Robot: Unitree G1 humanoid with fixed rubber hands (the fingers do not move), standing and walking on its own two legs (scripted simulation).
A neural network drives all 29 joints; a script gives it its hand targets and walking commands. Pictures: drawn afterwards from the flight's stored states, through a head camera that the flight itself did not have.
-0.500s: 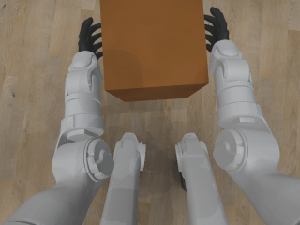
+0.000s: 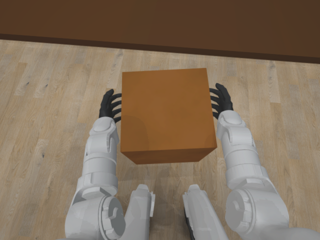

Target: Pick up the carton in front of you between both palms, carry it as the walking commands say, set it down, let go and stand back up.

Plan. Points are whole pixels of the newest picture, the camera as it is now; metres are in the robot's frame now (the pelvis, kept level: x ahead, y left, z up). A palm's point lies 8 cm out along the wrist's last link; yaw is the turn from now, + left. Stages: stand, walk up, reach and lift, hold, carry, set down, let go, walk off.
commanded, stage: reach and lift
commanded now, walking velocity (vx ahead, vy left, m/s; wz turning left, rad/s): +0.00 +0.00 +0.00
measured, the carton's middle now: (166, 123) +0.42 +0.01 -0.11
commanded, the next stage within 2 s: hold in 1.72 s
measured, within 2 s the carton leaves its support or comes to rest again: neither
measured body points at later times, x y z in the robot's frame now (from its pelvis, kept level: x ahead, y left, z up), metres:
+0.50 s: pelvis +0.05 +0.00 +0.12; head +0.09 +0.01 +0.57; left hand +0.37 +0.16 +0.10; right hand +0.38 -0.14 +0.11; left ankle +0.07 +0.14 -0.59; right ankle +0.06 -0.13 -0.59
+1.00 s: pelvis +0.04 +0.00 +0.15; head +0.02 +0.01 +0.60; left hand +0.35 +0.16 +0.16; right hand +0.35 -0.15 +0.17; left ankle +0.07 +0.14 -0.59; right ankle +0.06 -0.13 -0.59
